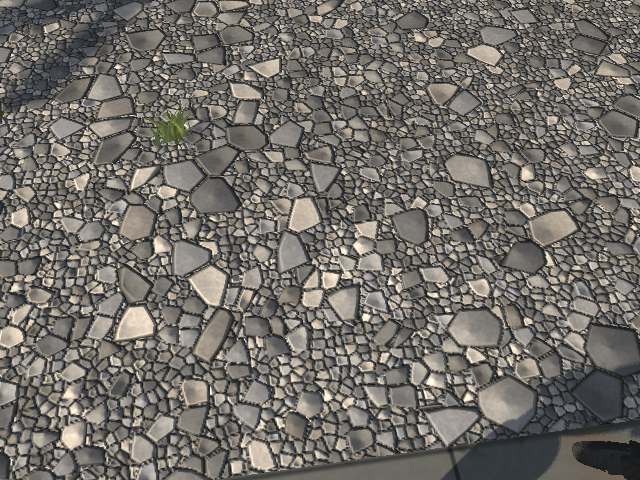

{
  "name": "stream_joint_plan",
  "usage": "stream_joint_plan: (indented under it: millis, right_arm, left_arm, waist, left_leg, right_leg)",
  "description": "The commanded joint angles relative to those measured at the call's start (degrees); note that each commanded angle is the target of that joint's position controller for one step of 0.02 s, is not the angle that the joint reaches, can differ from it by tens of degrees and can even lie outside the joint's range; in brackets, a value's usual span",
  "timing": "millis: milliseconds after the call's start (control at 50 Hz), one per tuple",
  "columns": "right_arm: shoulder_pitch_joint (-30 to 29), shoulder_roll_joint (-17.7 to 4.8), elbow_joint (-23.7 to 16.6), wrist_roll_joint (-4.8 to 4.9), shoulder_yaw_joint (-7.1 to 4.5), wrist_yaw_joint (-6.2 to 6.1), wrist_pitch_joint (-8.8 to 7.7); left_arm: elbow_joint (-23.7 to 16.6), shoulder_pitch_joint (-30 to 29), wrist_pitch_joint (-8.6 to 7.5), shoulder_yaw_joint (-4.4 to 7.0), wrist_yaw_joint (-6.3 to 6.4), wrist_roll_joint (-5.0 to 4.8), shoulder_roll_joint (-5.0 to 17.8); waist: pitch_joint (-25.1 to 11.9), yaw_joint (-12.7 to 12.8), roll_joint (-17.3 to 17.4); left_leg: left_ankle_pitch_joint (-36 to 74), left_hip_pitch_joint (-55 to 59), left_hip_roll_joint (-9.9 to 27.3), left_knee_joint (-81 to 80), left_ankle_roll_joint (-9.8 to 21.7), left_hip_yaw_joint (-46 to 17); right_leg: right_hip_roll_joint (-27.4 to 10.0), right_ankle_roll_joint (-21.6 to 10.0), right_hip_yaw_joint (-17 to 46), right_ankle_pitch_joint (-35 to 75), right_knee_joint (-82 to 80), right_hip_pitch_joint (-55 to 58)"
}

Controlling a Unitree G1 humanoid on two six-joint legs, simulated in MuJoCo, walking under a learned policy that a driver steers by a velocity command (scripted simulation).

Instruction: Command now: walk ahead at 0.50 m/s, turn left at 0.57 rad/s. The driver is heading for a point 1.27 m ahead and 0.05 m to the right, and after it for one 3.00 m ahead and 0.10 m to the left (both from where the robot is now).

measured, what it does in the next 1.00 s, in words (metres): walks ahead: right foot, then left foot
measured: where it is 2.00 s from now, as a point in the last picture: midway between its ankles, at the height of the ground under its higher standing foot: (325, 412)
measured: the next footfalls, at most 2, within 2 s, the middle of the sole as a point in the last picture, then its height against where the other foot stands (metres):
right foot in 0.44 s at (392, 466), level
left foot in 0.90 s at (266, 369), level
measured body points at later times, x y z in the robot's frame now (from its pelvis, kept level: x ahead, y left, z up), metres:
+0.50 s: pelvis +0.30 -0.02 +0.01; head +0.32 -0.02 +0.46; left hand +0.45 +0.27 -0.06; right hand +0.41 -0.30 -0.10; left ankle +0.12 +0.07 -0.67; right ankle +0.41 -0.11 -0.71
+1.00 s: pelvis +0.51 +0.05 +0.02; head +0.55 +0.07 +0.47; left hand +0.53 +0.35 -0.11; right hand +0.76 -0.16 -0.04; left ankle +0.60 +0.17 -0.71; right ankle +0.43 -0.10 -0.64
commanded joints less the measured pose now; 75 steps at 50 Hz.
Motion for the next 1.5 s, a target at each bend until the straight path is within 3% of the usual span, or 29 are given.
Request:
stream_joint_plan:
  millis: [20,60,100,160,320,420,440,460,480,500,520,560,720,800,860,880,900,920,940,980,1040,1240,1320,1340,1360,1380,1400,1440,1500]
  right_arm:
    - [17.8,-11.6,-0.6,-0.58,-3.86,-0.56,-1.45]
    - [11.1,-8.8,-1.0,-0.62,-3.00,-0.70,-2.08]
    - [7.9,-7.6,-2.1,-1.82,-2.42,-1.11,-2.27]
    - [8.9,-8.3,-0.6,-1.11,-2.61,-2.02,-2.53]
    - [15.5,-9.3,3.4,-0.16,-2.82,-3.46,-1.35]
    - [15.8,-7.9,5.0,-0.57,-2.39,-3.38,-0.67]
    - [15.7,-6.0,4.8,-0.89,-1.66,-3.17,-0.73]
    - [17.9,-3.4,3.7,-1.86,-0.53,-3.19,-0.94]
    - [24.4,-1.2,3.6,0.00,0.25,-3.27,-1.55]
    - [21.5,-6.5,4.3,0.66,-0.64,-3.41,-1.75]
    - [14.9,-8.6,3.3,0.62,-1.28,-3.38,-1.79]
    - [8.8,-6.9,1.2,-1.36,-1.09,-3.19,-2.47]
    - [0.7,-1.0,-0.9,-2.27,0.92,-2.15,-3.87]
    - [-3.5,-2.6,-1.6,-1.87,0.18,-1.57,-4.25]
    - [0.3,-5.0,-0.7,-2.08,-1.12,-1.84,-4.25]
    - [3.2,-6.4,0.0,-2.65,-1.70,-2.28,-4.33]
    - [8.7,-9.9,0.1,-3.71,-2.49,-3.03,-4.25]
    - [9.2,-10.8,-0.5,-4.39,-2.32,-3.32,-2.87]
    - [9.1,-8.9,-0.2,-2.85,-2.27,-2.77,-1.64]
    - [3.3,-4.0,-0.6,-2.06,-0.86,-2.71,-0.65]
    - [-2.2,-4.6,0.3,-3.37,-1.02,-2.73,-0.32]
    - [-1.6,-9.0,4.1,-1.87,-2.91,-3.37,0.86]
    - [-0.1,-8.8,6.1,-0.08,-3.05,-3.20,1.56]
    - [2.9,-6.3,7.2,-0.77,-2.51,-3.02,1.72]
    - [3.4,-3.5,4.9,-3.79,-1.44,-2.69,1.74]
    - [-3.0,-6.2,3.5,-3.20,-2.36,-3.39,1.64]
    - [-3.8,-7.3,3.5,-1.76,-2.88,-3.73,1.90]
    - [-0.8,-7.4,5.5,-1.89,-3.35,-4.59,2.41]
    - [1.0,-6.6,5.9,-1.87,-3.35,-4.47,2.10]
  left_arm:
    - [-9.8,-5.9,-4.25,0.70,-0.99,-2.12,8.7]
    - [-9.6,-6.9,-5.06,0.32,-0.25,-0.23,7.5]
    - [-9.1,-4.9,-3.96,0.73,-0.22,0.88,7.9]
    - [-9.2,-6.3,-2.51,0.08,-0.15,1.67,5.5]
    - [-12.4,-20.6,-3.38,-1.05,-1.66,0.34,3.8]
    - [-11.1,-14.7,-4.37,0.56,-2.00,0.50,6.5]
    - [-10.0,-8.8,-4.64,1.46,-1.64,0.99,8.3]
    - [-9.3,-0.3,-4.69,2.39,-1.35,1.72,12.0]
    - [-6.2,4.9,-3.91,3.41,-2.04,1.30,14.4]
    - [-6.4,4.7,-3.77,2.07,-2.40,-0.34,9.1]
    - [-6.7,1.6,-3.46,1.28,-2.18,-0.31,6.5]
    - [-6.8,-2.6,-2.86,0.48,-2.10,0.62,5.5]
    - [-4.6,-0.4,-1.64,1.19,-0.34,-0.48,8.3]
    - [-2.9,3.7,0.44,1.70,0.65,-1.03,9.0]
    - [-4.3,0.7,1.22,1.99,1.45,-1.29,8.9]
    - [-5.2,-0.1,1.17,1.70,1.46,-1.12,7.5]
    - [-7.1,-0.4,0.99,0.68,1.35,0.03,4.3]
    - [-6.1,11.0,1.08,-0.65,1.24,0.57,-0.3]
    - [-5.0,14.9,1.72,0.11,1.22,-0.61,4.9]
    - [-5.6,6.4,3.88,1.70,2.09,-1.13,8.2]
    - [-6.9,5.1,6.44,1.92,2.62,-0.49,6.2]
    - [-12.8,-4.4,6.77,1.05,-0.04,-0.13,5.2]
    - [-12.4,-2.1,6.89,2.04,-0.70,0.20,6.6]
    - [-12.4,-0.5,6.80,3.15,-0.11,0.25,10.1]
    - [-14.3,-1.1,6.69,4.27,1.03,0.25,16.5]
    - [-15.1,-0.6,5.42,3.85,0.42,2.32,15.5]
    - [-14.8,-2.5,4.25,3.36,0.08,2.62,13.9]
    - [-15.3,-8.1,3.58,2.46,0.44,0.54,10.5]
    - [-16.1,-9.3,3.94,1.63,1.24,0.64,9.2]
  waist:
    - [-19.2,-10.1,5.2]
    - [-10.0,-5.2,-0.6]
    - [-8.6,-2.0,1.6]
    - [-6.6,-1.8,0.5]
    - [-4.0,-7.4,4.0]
    - [-4.9,-3.6,6.7]
    - [-9.6,-0.7,5.6]
    - [-18.7,1.6,-2.0]
    - [-23.5,-0.1,-19.4]
    - [-18.2,1.4,-12.5]
    - [-10.9,2.2,-7.2]
    - [-4.4,-0.1,-3.6]
    - [-3.5,-0.5,-5.4]
    - [-5.7,0.4,-6.6]
    - [-7.5,-3.3,-7.4]
    - [-9.5,-4.9,-6.2]
    - [-16.1,-6.8,0.5]
    - [-23.7,-2.4,14.1]
    - [-26.4,-2.5,14.4]
    - [-15.0,-2.8,5.7]
    - [-9.0,-0.4,7.9]
    - [-9.4,-2.7,6.3]
    - [-9.6,-0.6,4.5]
    - [-9.1,-1.1,-3.4]
    - [-8.3,-3.4,-21.2]
    - [-10.1,1.7,-15.2]
    - [-9.0,0.5,-10.5]
    - [-8.4,-2.3,-7.2]
    - [-10.4,-3.5,-8.1]
  left_leg:
    - [-16.1,49.5,19.2,-22.3,15.2,-44.6]
    - [-2.7,33.6,14.7,-22.1,11.9,-32.1]
    - [7.8,24.8,12.6,-24.1,12.2,-27.6]
    - [14.6,18.6,10.2,-25.3,11.9,-21.2]
    - [2.6,18.1,7.7,-22.4,6.6,-20.0]
    - [11.9,25.2,9.8,-13.6,4.3,-23.8]
    - [16.2,23.7,6.8,-5.3,2.6,-21.3]
    - [6.1,14.5,2.5,11.0,0.1,-17.3]
    - [-22.5,-4.4,-5.1,28.1,-3.9,-11.8]
    - [-23.5,-11.7,-2.0,34.3,-4.1,-14.9]
    - [-18.4,-13.7,0.1,35.4,-4.0,-13.6]
    - [-11.6,-11.8,4.3,29.9,-4.4,-9.3]
    - [0.9,-0.7,3.2,1.1,-8.4,-4.6]
    - [9.9,6.2,-0.7,-7.0,-8.1,-5.4]
    - [12.5,14.2,0.0,-12.9,-5.7,-7.1]
    - [17.1,20.7,2.1,-15.6,-4.1,-7.2]
    - [31.6,33.1,11.8,-13.3,-0.6,-14.5]
    - [47.9,45.7,26.5,-9.4,7.9,-28.2]
    - [34.6,43.6,28.6,-12.6,11.0,-34.6]
    - [17.5,32.5,21.1,-16.9,7.3,-24.0]
    - [12.6,17.3,16.2,-22.4,7.0,-13.1]
    - [10.3,19.6,19.8,-23.0,8.3,-4.6]
    - [5.3,18.2,17.6,-14.0,1.9,-0.2]
    - [-2.7,12.2,13.4,-4.5,-3.3,4.5]
    - [-27.2,-4.3,4.1,12.9,-9.9,8.5]
    - [-30.2,-7.6,1.3,23.2,-10.0,-1.8]
    - [-25.4,-7.9,2.5,26.7,-9.1,-4.5]
    - [-17.5,-7.9,3.5,25.7,-8.9,-5.8]
    - [-12.0,-3.6,1.8,25.3,-10.2,-5.6]
  right_leg:
    - [3.0,-2.1,13.8,0.9,30.0,-43.1]
    - [-1.3,-2.6,13.3,9.0,19.8,-38.5]
    - [-2.6,-1.6,13.8,11.7,15.9,-31.7]
    - [-1.9,1.1,11.7,15.5,8.0,-30.1]
    - [3.0,1.6,11.5,36.3,-18.5,-24.0]
    - [3.8,-3.5,9.8,27.4,-24.2,-16.5]
    - [1.7,-5.9,11.0,28.1,-24.2,-6.7]
    - [-8.2,-11.0,22.2,28.9,-21.6,9.8]
    - [-17.6,-19.1,48.0,12.8,-29.6,23.9]
    - [-17.8,-17.9,52.0,0.1,-33.2,21.7]
    - [-15.9,-15.8,43.9,1.6,-34.0,15.2]
    - [-11.3,-15.3,34.6,15.5,-36.1,4.2]
    - [-4.5,-14.8,20.9,40.9,-38.2,-5.6]
    - [-3.6,-11.6,21.1,46.2,-32.2,-5.0]
    - [-3.2,-8.3,24.6,41.6,-25.6,-5.4]
    - [-0.5,-6.4,23.8,40.0,-20.4,-7.4]
    - [3.5,-4.1,21.3,26.2,-7.6,-14.0]
    - [9.4,-1.1,17.0,-11.9,8.2,-25.9]
    - [6.5,0.1,16.5,-11.6,16.8,-29.2]
    - [3.0,2.2,13.8,-3.3,20.4,-33.3]
    - [1.3,3.9,11.3,3.5,18.4,-26.0]
    - [-0.3,0.7,7.1,10.6,-4.0,-17.8]
    - [2.8,-3.9,5.0,19.1,-20.8,-7.5]
    - [-1.4,-6.9,12.7,30.9,-27.2,-1.7]
    - [-15.8,-15.8,33.2,48.4,-28.5,4.7]
    - [-18.2,-22.3,37.0,44.3,-31.0,-0.5]
    - [-15.1,-20.2,32.1,39.9,-31.6,-2.0]
    - [-10.7,-15.1,27.0,36.1,-30.8,-2.6]
    - [-7.9,-14.9,24.7,40.6,-30.1,-3.7]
